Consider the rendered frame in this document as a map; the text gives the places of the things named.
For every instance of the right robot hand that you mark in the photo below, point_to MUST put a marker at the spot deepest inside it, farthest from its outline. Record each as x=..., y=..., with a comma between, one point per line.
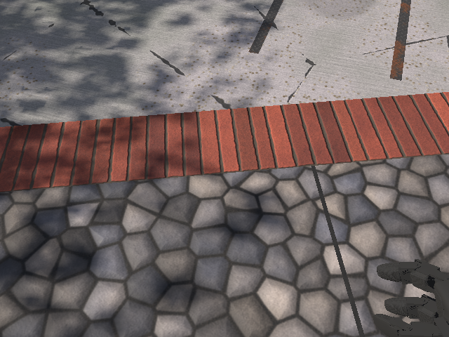
x=433, y=313

